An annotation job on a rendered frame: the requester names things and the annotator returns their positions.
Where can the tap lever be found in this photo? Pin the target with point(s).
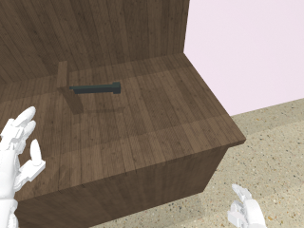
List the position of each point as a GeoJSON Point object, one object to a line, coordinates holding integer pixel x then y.
{"type": "Point", "coordinates": [115, 87]}

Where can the right robot hand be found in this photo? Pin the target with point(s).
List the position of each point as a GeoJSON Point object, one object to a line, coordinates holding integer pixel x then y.
{"type": "Point", "coordinates": [242, 215]}

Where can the counter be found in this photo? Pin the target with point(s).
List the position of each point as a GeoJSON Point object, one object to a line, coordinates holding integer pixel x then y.
{"type": "Point", "coordinates": [108, 155]}

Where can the left robot hand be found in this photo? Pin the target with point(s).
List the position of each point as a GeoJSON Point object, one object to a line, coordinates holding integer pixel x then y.
{"type": "Point", "coordinates": [13, 143]}

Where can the robot left forearm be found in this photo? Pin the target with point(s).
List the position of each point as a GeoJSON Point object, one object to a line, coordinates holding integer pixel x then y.
{"type": "Point", "coordinates": [7, 217]}

